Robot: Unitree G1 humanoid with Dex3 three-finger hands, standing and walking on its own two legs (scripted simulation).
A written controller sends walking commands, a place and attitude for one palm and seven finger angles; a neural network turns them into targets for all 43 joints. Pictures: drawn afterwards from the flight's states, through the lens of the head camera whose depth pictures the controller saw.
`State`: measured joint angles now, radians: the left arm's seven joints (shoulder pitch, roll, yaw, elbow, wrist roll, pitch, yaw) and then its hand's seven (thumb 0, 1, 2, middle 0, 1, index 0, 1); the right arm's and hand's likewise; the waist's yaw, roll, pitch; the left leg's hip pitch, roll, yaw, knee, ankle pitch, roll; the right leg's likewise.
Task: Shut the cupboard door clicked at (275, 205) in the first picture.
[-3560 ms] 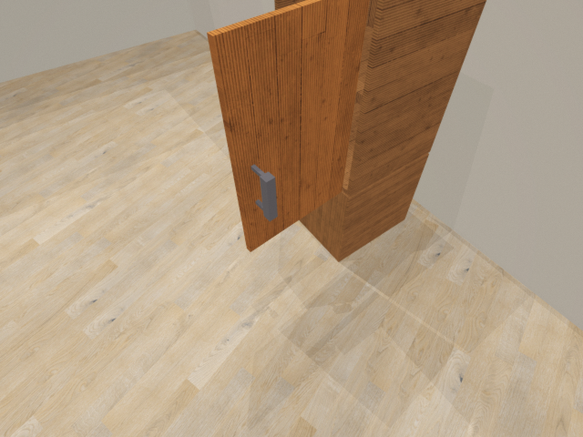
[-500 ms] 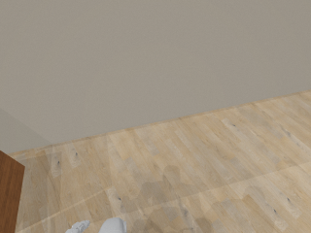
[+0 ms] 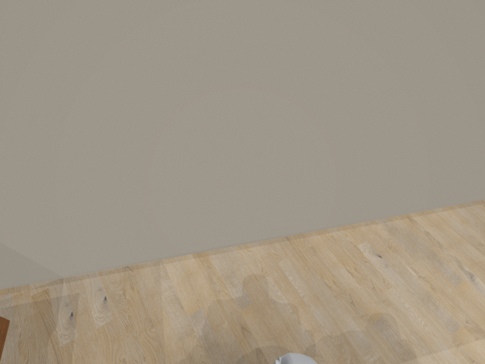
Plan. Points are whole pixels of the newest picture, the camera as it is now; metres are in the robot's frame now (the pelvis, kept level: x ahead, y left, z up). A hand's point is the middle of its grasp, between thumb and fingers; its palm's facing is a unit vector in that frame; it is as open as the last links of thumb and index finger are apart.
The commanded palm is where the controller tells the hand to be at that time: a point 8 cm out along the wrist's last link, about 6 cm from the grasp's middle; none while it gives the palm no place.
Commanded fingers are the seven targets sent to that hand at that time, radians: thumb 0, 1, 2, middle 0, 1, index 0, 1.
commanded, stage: turn to face it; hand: left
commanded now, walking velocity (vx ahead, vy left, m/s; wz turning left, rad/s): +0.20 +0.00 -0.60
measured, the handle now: out of the picture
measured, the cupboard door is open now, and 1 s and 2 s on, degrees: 95 95 95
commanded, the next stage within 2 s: none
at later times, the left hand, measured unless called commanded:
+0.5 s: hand (182, 307) +0.24 +0.14 -0.17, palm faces +0.16 -0.97 -0.16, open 7.4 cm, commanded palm none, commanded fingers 0.00 0.90 0.90 -0.20 -0.30 -0.20 -0.30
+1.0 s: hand (170, 346) +0.16 +0.15 -0.14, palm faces +0.46 -0.82 -0.35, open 7.4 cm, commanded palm none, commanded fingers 0.00 0.90 0.90 -0.20 -0.30 -0.20 -0.30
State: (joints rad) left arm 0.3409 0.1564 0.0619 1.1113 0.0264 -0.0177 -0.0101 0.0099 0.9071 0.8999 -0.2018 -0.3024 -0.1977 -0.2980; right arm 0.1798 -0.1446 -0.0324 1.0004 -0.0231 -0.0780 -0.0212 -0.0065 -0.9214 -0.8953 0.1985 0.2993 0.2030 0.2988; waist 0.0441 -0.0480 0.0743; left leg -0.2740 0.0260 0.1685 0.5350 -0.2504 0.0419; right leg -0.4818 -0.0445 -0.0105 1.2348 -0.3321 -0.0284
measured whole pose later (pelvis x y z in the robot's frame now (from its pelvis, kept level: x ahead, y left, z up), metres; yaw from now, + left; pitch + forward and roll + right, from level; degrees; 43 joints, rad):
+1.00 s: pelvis +0.20 -0.08 +0.00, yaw +28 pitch +1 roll +3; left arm 0.22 0.21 0.06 0.90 0.02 0.00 0.03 0.01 0.90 0.90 -0.20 -0.30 -0.20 -0.30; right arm 0.12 -0.29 -0.09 0.91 -0.01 0.08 0.02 0.00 -0.91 -0.90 0.20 0.30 0.20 0.30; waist -0.01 0.03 0.10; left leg -0.53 0.00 0.00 1.14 -0.44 -0.06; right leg -0.25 -0.08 -0.14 0.56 -0.34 -0.04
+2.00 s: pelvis +0.27 -0.10 -0.01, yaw +66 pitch +1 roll +1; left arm 0.18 0.25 0.07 0.91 0.01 0.05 0.01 0.01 0.90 0.90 -0.21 -0.30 -0.20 -0.30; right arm 0.12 -0.24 -0.05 0.89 -0.02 0.03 0.03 0.00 -0.91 -0.90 0.20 0.30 0.20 0.30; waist -0.01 -0.06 0.12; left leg -0.34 0.00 0.07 0.64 -0.32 0.03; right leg -0.38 -0.14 -0.14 0.94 -0.54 0.06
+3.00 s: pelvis +0.35 -0.08 +0.00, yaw +101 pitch +1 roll +0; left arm 0.12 0.26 0.06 0.88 0.01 0.04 0.01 0.01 0.91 0.90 -0.20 -0.30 -0.20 -0.30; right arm 0.16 -0.23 -0.05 0.92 -0.02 0.05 0.01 0.00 -0.90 -0.90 0.20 0.30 0.21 0.30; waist -0.01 0.02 0.11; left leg -0.30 -0.01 -0.08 0.55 -0.27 -0.02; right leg -0.36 -0.05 -0.02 0.71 -0.38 0.07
